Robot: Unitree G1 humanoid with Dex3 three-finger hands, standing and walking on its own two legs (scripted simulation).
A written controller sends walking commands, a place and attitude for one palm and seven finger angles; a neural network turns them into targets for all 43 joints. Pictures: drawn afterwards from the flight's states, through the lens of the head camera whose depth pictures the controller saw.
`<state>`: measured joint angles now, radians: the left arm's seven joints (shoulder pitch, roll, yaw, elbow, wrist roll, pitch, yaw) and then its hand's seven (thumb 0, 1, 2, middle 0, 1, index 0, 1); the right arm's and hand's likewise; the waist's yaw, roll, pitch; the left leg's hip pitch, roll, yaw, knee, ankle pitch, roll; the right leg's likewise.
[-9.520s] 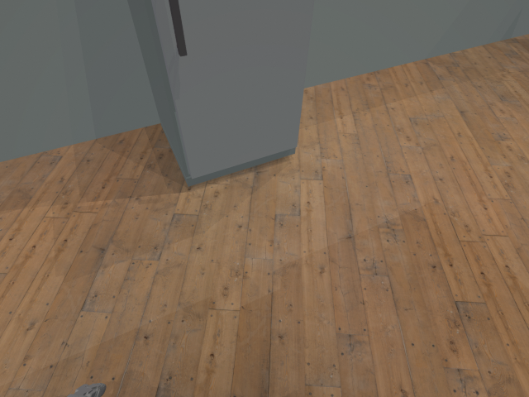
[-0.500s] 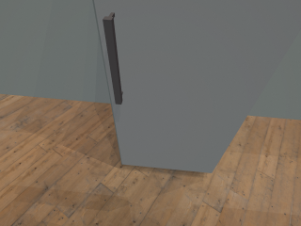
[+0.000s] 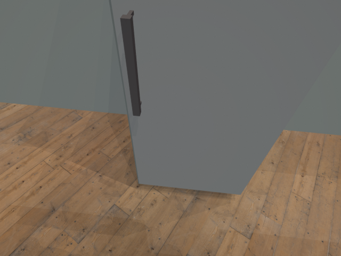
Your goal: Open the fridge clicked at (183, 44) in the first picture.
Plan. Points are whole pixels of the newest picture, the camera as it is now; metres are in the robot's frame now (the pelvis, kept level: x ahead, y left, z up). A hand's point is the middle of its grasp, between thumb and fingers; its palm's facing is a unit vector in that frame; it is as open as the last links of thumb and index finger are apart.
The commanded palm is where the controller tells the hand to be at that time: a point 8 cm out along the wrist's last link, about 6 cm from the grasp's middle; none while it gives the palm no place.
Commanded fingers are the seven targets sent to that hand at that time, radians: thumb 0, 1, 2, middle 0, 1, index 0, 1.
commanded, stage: look again from close up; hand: left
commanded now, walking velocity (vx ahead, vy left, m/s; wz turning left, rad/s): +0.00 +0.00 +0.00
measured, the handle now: (134, 70) +0.60 +0.16 +0.13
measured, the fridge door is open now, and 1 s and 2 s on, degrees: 0 0 0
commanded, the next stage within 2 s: shuffle to correct the standing spot in 0.48 s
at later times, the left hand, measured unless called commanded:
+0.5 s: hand out of the picture +0.00 +0.15 -0.17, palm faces +0.07 -0.99 -0.16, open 7.4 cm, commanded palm none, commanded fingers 0.00 0.90 0.90 -0.20 -0.30 -0.20 -0.30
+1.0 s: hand out of the picture +0.04 +0.16 -0.18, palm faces +0.07 -0.99 -0.12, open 7.4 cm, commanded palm none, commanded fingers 0.00 0.90 0.90 -0.20 -0.30 -0.20 -0.30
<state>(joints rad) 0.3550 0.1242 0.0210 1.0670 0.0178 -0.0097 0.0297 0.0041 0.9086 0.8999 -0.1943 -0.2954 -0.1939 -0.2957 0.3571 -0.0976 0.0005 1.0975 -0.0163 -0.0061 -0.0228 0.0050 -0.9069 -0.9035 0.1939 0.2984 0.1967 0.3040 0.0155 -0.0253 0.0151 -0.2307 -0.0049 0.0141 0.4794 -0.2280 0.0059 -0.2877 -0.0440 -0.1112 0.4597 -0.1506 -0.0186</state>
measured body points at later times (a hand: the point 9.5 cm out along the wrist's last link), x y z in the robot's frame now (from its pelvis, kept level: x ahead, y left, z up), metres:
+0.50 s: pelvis +0.01 +0.00 +0.00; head +0.02 +0.00 +0.45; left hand +0.00 +0.21 -0.16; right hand +0.00 -0.21 -0.16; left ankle +0.02 +0.12 -0.74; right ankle +0.06 -0.11 -0.74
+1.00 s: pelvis +0.07 +0.01 +0.00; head +0.07 +0.02 +0.45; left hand +0.03 +0.21 -0.17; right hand +0.00 -0.20 -0.15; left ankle +0.02 +0.12 -0.74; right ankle +0.06 -0.10 -0.72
